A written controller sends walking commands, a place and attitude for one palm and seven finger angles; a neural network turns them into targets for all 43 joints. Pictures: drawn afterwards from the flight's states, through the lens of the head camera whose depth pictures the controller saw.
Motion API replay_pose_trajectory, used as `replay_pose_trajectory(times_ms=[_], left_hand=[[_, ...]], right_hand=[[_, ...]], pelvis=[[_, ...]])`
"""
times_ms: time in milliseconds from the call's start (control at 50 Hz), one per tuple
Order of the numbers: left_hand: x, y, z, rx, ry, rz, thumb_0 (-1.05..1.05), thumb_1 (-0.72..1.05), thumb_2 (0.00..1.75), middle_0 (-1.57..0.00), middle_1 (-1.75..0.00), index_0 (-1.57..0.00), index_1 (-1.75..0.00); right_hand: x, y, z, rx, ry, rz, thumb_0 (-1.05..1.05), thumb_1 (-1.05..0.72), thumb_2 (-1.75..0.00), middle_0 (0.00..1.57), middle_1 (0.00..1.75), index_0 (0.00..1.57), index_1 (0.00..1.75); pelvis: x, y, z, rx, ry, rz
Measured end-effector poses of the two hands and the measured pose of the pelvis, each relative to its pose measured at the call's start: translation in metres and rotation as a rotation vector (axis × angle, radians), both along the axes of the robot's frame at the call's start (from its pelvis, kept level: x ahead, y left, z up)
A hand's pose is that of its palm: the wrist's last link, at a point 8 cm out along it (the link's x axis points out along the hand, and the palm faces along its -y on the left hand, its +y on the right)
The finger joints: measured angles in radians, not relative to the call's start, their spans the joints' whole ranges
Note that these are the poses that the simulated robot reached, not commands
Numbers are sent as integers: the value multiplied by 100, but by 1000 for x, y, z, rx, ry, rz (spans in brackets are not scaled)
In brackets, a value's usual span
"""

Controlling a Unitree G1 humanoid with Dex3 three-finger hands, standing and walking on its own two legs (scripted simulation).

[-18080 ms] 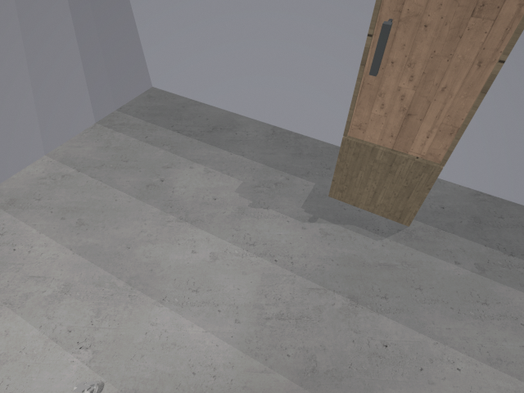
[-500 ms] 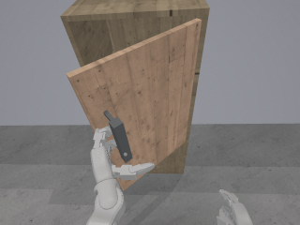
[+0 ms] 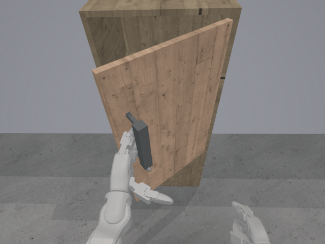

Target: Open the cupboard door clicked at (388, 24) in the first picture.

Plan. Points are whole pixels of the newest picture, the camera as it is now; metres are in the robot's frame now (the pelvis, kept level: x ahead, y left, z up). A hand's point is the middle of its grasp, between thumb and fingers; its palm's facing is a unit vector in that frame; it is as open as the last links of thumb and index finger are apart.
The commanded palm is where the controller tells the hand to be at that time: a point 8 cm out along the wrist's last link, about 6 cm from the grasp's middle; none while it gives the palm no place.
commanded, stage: slide the hand sideways off the handle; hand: left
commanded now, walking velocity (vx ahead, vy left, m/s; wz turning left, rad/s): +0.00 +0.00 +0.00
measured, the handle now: (138, 141) +0.35 +0.08 +0.08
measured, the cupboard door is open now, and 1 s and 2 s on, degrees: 39 40 40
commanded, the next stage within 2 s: draw the hand back to the body in 1.06 s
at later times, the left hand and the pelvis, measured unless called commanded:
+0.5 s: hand (134, 183) +0.23 +0.08 +0.09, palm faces -0.01 -1.00 +0.02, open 16.3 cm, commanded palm +0.20 +0.13 +0.08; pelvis +0.01 +0.02 -0.01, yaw -2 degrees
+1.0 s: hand (109, 201) +0.20 +0.12 +0.08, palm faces +0.03 -1.00 -0.02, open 16.3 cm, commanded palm +0.16 +0.19 +0.08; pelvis +0.01 +0.01 -0.01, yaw -1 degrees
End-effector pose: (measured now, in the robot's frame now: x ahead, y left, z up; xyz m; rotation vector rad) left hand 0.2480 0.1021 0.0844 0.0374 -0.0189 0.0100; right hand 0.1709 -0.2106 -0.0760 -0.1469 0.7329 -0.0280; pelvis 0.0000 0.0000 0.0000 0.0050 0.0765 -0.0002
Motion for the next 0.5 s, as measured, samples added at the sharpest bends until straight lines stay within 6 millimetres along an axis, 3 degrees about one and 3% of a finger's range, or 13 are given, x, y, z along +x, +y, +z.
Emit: replay_pose_trajectory(times_ms=[60,260,500], left_hand=[[-4,3,0,-29,-4,-83,-2,-49,30,-15,-34,-12,-35],[-12,3,1,-69,-7,-57,-2,-50,30,-11,-30,-13,-30],[-36,29,0,-62,7,-15,-2,-50,30,-14,-30,-15,-30]], right_hand=[[-5,3,-1,1,-10,-13,1,-90,-90,20,30,20,30],[-17,11,3,0,-9,-31,1,-90,-90,20,30,20,30],[0,17,7,-3,-52,-13,1,-90,-90,20,30,20,30]], pelvis=[[-1,6,-1,-7,-4,-2],[3,18,-2,-8,8,-27],[8,22,-6,-17,18,-25]])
